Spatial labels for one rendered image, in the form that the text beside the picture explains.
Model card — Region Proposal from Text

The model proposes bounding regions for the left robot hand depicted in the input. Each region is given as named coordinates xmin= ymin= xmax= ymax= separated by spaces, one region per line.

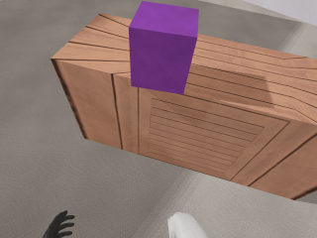
xmin=43 ymin=210 xmax=75 ymax=238

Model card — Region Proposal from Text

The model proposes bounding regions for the carton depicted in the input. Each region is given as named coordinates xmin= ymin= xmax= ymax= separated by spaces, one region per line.
xmin=129 ymin=1 xmax=199 ymax=95

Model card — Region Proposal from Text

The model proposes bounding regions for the robot right thigh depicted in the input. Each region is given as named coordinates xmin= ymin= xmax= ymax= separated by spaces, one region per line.
xmin=167 ymin=213 xmax=209 ymax=238

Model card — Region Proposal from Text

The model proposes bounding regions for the pedestal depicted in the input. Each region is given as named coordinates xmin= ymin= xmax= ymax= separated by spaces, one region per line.
xmin=51 ymin=13 xmax=317 ymax=200

